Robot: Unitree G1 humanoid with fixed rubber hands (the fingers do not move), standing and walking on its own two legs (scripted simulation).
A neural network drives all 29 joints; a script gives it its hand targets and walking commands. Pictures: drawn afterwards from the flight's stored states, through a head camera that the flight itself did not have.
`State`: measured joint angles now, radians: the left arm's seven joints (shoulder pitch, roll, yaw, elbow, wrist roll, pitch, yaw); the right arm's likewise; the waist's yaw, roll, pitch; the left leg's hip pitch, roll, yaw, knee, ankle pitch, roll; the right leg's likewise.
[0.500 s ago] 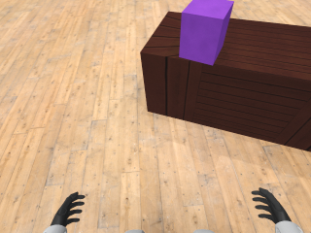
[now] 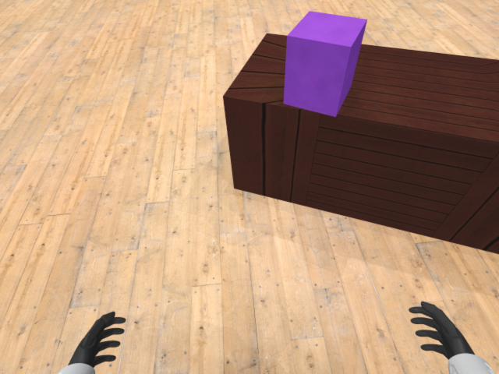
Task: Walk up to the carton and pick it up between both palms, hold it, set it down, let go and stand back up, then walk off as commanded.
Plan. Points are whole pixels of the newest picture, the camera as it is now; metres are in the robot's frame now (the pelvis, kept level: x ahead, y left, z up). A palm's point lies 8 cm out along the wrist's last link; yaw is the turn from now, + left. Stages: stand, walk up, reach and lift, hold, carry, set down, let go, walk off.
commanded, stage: stand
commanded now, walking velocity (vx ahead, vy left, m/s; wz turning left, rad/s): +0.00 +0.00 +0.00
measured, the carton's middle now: (322, 64) +1.07 -0.22 -0.08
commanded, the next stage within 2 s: walk up in 1.98 s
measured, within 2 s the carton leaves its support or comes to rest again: neither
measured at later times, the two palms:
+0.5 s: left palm out of the picture +0.12 +0.31 -0.07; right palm (464, 369) +0.14 -0.29 -0.07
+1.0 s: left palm out of the picture +0.10 +0.32 -0.08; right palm out of the picture +0.11 -0.30 -0.08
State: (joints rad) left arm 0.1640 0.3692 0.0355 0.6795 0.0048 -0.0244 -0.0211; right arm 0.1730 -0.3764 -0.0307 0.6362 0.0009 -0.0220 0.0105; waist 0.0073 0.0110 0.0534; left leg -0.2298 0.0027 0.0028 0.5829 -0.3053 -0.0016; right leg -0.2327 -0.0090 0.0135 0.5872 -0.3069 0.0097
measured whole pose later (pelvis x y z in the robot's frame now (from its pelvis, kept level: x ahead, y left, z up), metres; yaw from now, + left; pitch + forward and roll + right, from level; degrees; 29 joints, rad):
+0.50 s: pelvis +0.00 +0.01 +0.01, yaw +0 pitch -3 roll +0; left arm 0.16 0.38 0.00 0.82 0.00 -0.02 -0.01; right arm 0.15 -0.40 -0.01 0.77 0.00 -0.02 0.00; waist 0.01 0.01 0.06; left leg -0.18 -0.01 0.01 0.47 -0.25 0.01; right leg -0.19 -0.02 0.02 0.48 -0.25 0.02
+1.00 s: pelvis +0.00 +0.01 +0.01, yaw +0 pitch -3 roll +0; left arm 0.13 0.40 0.00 0.95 -0.01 -0.02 0.00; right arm 0.14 -0.40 0.00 0.92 0.00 -0.02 0.00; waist 0.00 0.01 0.06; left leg -0.14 0.00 0.01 0.39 -0.21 0.01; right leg -0.15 -0.02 0.02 0.40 -0.21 0.02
